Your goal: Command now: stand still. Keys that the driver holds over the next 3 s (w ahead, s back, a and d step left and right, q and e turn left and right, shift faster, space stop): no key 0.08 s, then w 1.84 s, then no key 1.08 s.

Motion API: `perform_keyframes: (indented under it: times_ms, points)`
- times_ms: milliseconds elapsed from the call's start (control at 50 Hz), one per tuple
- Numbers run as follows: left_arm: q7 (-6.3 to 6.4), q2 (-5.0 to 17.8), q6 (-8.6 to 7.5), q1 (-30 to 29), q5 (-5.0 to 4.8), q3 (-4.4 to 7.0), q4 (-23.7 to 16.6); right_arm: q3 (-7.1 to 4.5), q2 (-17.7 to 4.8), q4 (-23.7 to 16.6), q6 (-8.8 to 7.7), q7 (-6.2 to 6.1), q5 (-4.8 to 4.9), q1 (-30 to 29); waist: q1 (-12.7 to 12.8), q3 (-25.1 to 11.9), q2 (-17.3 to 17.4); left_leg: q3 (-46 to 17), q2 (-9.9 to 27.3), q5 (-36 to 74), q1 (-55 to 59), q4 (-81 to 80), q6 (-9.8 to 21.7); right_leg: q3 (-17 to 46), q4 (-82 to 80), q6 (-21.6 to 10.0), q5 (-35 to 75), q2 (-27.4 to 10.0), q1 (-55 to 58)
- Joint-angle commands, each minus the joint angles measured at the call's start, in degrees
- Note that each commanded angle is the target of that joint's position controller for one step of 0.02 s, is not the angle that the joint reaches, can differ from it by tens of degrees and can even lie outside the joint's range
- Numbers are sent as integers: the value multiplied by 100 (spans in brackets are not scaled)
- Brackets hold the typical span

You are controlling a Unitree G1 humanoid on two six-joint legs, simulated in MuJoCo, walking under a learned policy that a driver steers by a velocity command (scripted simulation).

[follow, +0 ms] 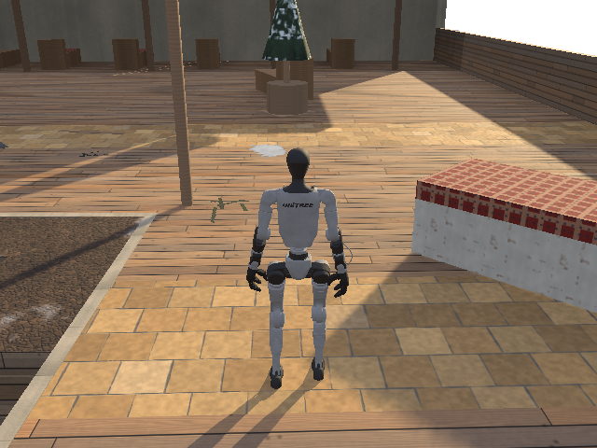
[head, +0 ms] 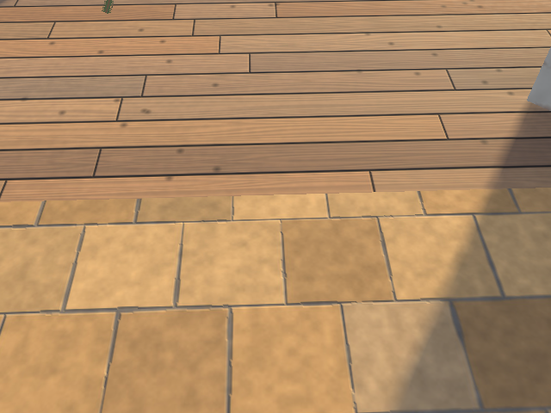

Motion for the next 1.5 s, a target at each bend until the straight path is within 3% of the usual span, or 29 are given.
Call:
perform_keyframes:
  times_ms: [20,80,140,240,320,340,360,380,440,520,600,720,780,820,840,860,880,920,980,1080,1180,1300,1360,1400,1420,1440,1460,1480,1500]
  points:
    - [29,508,-13,136,-7,88,-109,-88,-538,-59,-9,-18,-1,426,2,-126,16,-110,135,1135,-537,-587,151,213,-272,-228,1196,-200,708]
    - [41,501,7,109,-10,92,-55,-87,-506,-42,2,-22,-4,436,10,-77,30,-95,120,1093,-532,-618,145,220,-285,-217,1147,-202,715]
    - [47,537,24,218,-75,137,72,-160,-649,26,31,-43,73,598,-3,166,237,-223,118,-1417,-740,-788,452,-51,-60,-292,-1663,101,309]
    - [-121,216,-425,-440,-141,72,-261,-349,-1133,-31,-268,-12,183,930,-216,982,1078,-2539,1777,-2353,-275,-1879,1425,-126,1382,-412,-1059,-35,-1368]
    - [-211,378,-560,727,-197,197,154,-314,-959,-316,-326,101,204,203,498,558,676,-1266,1070,-537,-1008,-960,872,-260,-6,-580,-713,103,754]
    - [-194,712,-553,1495,-149,329,368,-288,-892,-476,-357,111,184,-105,802,311,53,-596,566,582,-1634,330,571,582,-472,-726,-637,-328,1702]
    - [-223,1420,-559,2302,-161,519,508,-203,-499,-686,-441,91,172,-98,960,-79,-1665,353,-246,198,-2822,2468,136,2891,-1483,-1426,-1025,-1562,2755]
    - [-269,1094,-631,2350,-47,368,491,-213,-555,-779,-529,97,203,-235,867,-198,-1524,-327,-280,-1060,-3533,3862,207,4347,-1985,-1792,-981,-2254,2829]
    - [-310,564,-700,1147,-28,117,103,-282,-672,-738,-599,195,255,-214,235,252,-215,-530,513,252,-3866,4238,599,2480,-1944,-1283,-224,-1791,2147]
    - [-234,454,-563,1451,25,3,160,-366,-589,-780,-442,248,158,-432,148,247,-358,-135,649,959,-3391,3219,384,1115,-2133,-993,1326,-1229,1769]
    - [-99,768,-517,1526,55,39,71,-252,-408,-1232,-402,268,125,-1569,317,511,-339,49,505,1771,-3249,1524,170,722,-2399,-1006,1441,-1143,1342]
    - [-75,851,-505,1859,-73,133,173,-198,-585,-1584,-437,433,191,-2422,391,749,-427,95,325,2116,-2898,302,370,456,-2382,-940,1486,-1420,1841]
    - [-76,1025,-444,1668,-56,215,117,-306,-867,-1586,-490,490,182,-2054,20,290,-612,273,35,1632,-2010,114,628,299,-1583,-778,3412,-1524,2284]
    - [-86,1006,-367,1470,3,203,36,-560,-1313,-1105,-468,432,197,-367,-831,-741,-706,433,-267,1478,245,167,910,-9,426,-519,4718,-1159,1752]
    - [-107,787,-369,1499,91,106,-122,-682,-1780,-883,-440,364,119,704,-1095,-1575,31,-1040,929,1121,2121,221,1276,-176,2423,-330,2780,-774,259]
    - [-183,-131,-518,2248,-13,-122,-122,-669,-1983,-773,-439,411,8,991,-545,-2522,1617,-4150,2226,-447,3562,-920,2176,327,4357,-43,-1766,381,-1641]
    - [-209,448,-690,1745,-187,11,-135,-528,-1474,-789,-470,429,51,738,-707,-2128,1128,-4495,2036,-824,3207,-1482,1911,1054,5082,-204,-1891,157,-2240]
    - [-146,843,-791,839,-258,118,-443,-379,-1048,-1007,-547,441,75,-405,-334,-835,244,-2712,1716,456,1374,-1639,1472,703,4867,-337,-791,-493,-2324]
    - [-67,577,-572,1040,-130,203,-409,-269,-686,-911,-600,501,-62,-704,174,-504,329,-1521,1209,1235,-77,-2057,1333,669,4124,-375,-221,-910,-1439]
    - [-37,654,-430,117,-37,271,-775,-315,-1070,-701,-573,290,-35,-89,86,38,218,-1044,1155,1484,-167,-2491,1429,535,2813,-104,698,-1045,-2356]
    - [-141,531,-502,-864,-38,227,-1053,-300,-1127,-610,-500,180,28,461,-209,138,258,-551,953,1849,263,-2487,1175,280,1144,-31,1955,-783,-2398]
    - [-348,503,-580,-1831,-113,121,-1418,-342,-1199,-368,-359,156,71,1064,-496,391,267,-478,1283,2118,1372,-2068,1157,129,175,-125,1540,-552,-2593]
    - [-433,700,-637,-1600,-134,169,-1462,-405,-1325,-375,-282,130,86,927,-214,185,461,-461,1440,3318,1684,-1532,1020,2,-89,-352,902,-340,-1942]
    - [-399,1118,-651,-201,-111,391,-1057,-388,-1303,-464,-235,134,82,653,527,-665,539,-137,1081,5053,1369,-13,798,-287,-203,-637,915,50,76]
    - [-343,1541,-643,962,-38,526,-788,-301,-1138,-606,-247,144,12,617,930,-1517,157,82,773,3913,153,1671,597,648,20,-1010,1018,-788,1994]
    - [-344,1995,-603,1565,6,629,-618,-79,-361,-640,-380,226,8,1332,615,-2417,-1336,111,-326,389,-2280,3930,169,3453,-481,-1955,-69,-2223,4191]
    - [-343,1476,-593,1524,-5,460,-636,-158,-737,-562,-543,256,122,1094,742,-2554,-1181,-808,-318,-1250,-2968,4689,295,4363,-1150,-1877,-425,-2275,4240]
    - [-327,1195,-603,953,-48,369,-722,-275,-1159,-771,-629,269,270,499,646,-1634,-977,-734,36,-902,-3429,4876,401,3419,-1218,-1550,-275,-2074,3479]
    - [-326,1010,-605,391,-37,297,-865,-284,-1195,-863,-649,231,277,144,457,-1091,-499,-542,366,-332,-3272,4635,423,2621,-1370,-1385,272,-1864,2505]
